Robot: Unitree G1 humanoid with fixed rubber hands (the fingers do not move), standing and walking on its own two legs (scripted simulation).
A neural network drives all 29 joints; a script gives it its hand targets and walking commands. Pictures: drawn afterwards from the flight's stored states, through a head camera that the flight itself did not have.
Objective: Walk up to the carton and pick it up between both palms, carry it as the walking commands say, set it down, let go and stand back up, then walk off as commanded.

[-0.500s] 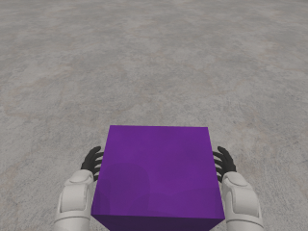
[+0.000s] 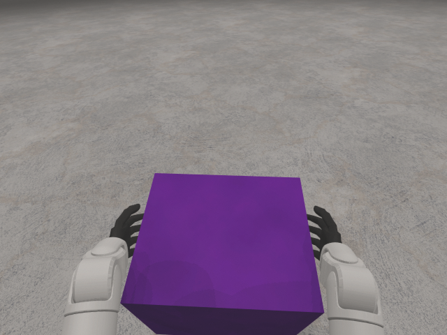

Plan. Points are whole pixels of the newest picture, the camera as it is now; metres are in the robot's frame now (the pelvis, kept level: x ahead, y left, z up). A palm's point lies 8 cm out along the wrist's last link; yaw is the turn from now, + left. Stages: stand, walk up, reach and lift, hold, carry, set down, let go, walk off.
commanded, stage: carry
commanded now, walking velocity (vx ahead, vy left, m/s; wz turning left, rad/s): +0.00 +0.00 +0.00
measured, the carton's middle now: (224, 259) +0.30 +0.03 +0.00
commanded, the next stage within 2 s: none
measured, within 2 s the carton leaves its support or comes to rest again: neither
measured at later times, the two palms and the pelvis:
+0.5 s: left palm (172, 243) +0.26 +0.11 +0.11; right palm (403, 263) +0.25 -0.26 +0.09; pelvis +0.01 -0.06 +0.01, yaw -6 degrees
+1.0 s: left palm (252, 163) +0.50 -0.03 +0.09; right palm (436, 214) +0.35 -0.36 +0.09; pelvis +0.20 -0.11 +0.02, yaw -23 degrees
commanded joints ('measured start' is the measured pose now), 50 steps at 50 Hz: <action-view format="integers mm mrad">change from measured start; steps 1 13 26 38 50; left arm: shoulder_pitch -518 -598 -518 -581 -416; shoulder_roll -903 -907 -879 -904 -939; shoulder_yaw -743 -749 -785 -787 -829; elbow -218 -605 -393 -576 -495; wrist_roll -360 -400 -481 -471 -421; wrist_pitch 73 278 323 306 280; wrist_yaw -144 -77 -141 -116 -113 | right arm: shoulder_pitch -463 -534 -361 -414 -425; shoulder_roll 688 840 678 827 734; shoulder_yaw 718 789 727 753 796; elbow -236 -364 -334 -355 -543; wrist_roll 351 597 432 538 527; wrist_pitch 123 325 343 337 304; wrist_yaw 180 247 159 198 198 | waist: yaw -33 -30 -37 -6 -48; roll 65 -174 0 -215 28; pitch -177 -254 -147 -183 -141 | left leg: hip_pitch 9 2 171 -90 529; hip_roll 224 -72 182 -62 335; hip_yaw -73 129 96 141 -31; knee -60 52 -248 -14 -360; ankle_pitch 341 -92 -222 28 389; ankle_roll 98 50 94 -33 123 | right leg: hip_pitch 81 154 180 370 -315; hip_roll -11 -219 -4 -188 -84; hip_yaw -30 161 -115 184 -39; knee -197 -440 -423 -604 102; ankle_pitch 165 94 80 183 120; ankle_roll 1 -122 -28 -152 -22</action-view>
